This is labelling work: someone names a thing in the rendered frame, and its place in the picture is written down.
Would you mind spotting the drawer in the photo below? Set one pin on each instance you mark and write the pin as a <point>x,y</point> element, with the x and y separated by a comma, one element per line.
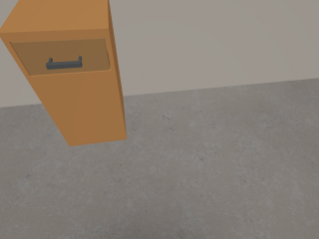
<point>36,54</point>

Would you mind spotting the cabinet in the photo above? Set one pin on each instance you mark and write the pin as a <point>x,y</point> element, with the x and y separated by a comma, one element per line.
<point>86,107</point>

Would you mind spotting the handle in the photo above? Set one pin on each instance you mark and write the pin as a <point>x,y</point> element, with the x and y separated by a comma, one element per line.
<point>64,65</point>

